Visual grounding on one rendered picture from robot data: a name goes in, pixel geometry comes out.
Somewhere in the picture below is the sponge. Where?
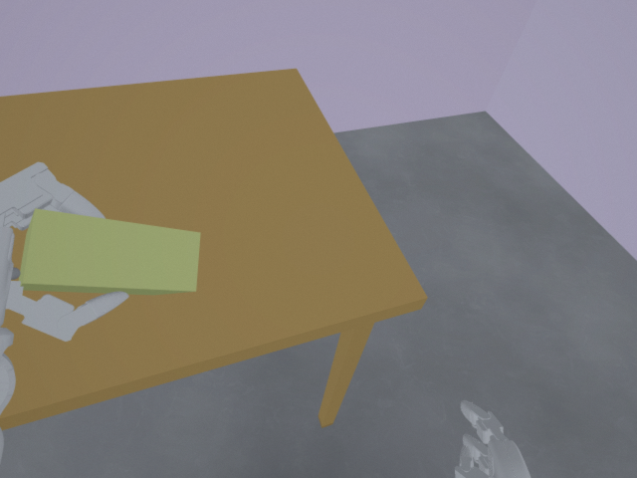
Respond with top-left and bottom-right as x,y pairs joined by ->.
19,208 -> 201,295

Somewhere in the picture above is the robot left hand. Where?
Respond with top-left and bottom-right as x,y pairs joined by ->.
0,162 -> 129,342

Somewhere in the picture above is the robot right hand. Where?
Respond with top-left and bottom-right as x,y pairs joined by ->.
455,400 -> 531,478

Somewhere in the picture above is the table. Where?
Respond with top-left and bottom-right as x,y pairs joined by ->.
0,69 -> 428,430

